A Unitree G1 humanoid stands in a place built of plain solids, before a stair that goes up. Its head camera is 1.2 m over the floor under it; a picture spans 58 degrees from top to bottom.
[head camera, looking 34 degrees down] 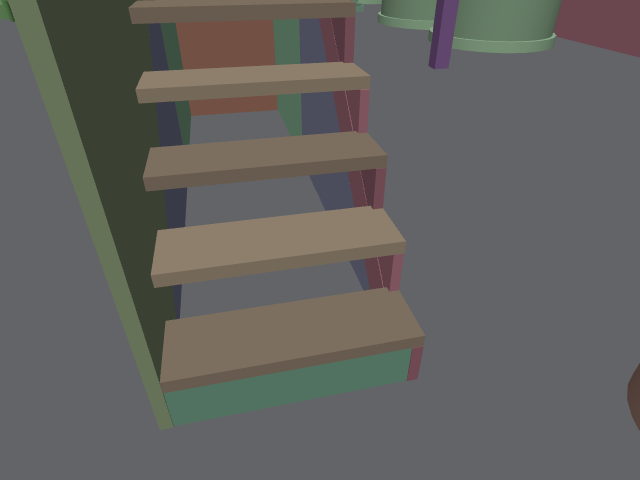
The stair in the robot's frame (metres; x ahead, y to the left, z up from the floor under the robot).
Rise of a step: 0.21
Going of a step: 0.22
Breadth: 0.83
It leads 13 degrees to the left of straight ahead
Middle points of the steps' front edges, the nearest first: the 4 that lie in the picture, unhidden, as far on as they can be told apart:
0.85 0.08 0.21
1.07 0.12 0.41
1.28 0.17 0.62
1.49 0.22 0.83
